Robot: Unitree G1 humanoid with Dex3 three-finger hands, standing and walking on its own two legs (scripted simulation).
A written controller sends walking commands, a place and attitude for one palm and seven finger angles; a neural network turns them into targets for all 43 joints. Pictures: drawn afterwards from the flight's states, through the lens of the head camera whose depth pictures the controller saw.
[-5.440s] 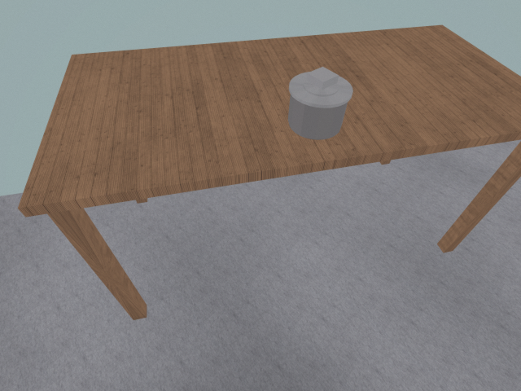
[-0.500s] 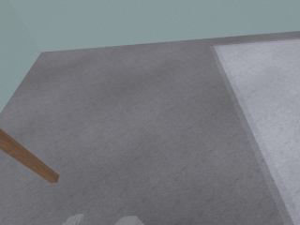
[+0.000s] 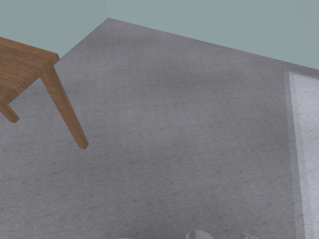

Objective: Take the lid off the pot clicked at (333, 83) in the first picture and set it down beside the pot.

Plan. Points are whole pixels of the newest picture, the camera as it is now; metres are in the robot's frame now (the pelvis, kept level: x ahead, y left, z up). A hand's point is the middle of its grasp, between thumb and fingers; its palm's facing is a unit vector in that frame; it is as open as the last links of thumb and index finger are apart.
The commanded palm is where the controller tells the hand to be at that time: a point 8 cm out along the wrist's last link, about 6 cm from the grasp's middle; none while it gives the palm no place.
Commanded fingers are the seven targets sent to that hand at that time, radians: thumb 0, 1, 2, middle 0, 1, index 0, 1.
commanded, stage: turn to face it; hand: left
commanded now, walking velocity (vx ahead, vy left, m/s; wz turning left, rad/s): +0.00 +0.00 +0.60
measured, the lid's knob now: out of the picture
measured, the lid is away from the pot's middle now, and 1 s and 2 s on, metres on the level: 0.00 0.00 0.00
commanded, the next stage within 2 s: none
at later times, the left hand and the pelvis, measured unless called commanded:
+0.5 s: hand out of the picture +0.03 +0.17 -0.13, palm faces +0.31 -0.90 -0.29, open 7.3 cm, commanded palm none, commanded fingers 0.00 0.90 0.90 -0.20 -0.30 -0.20 -0.30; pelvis +0.00 -0.05 +0.01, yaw +19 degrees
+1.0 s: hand out of the picture -0.08 +0.24 -0.16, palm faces +0.60 -0.76 -0.25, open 7.3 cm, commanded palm none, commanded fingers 0.00 0.90 0.90 -0.20 -0.30 -0.20 -0.30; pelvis -0.02 +0.01 +0.01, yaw +36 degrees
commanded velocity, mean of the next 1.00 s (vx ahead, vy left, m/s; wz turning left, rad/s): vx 0.00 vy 0.00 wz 0.60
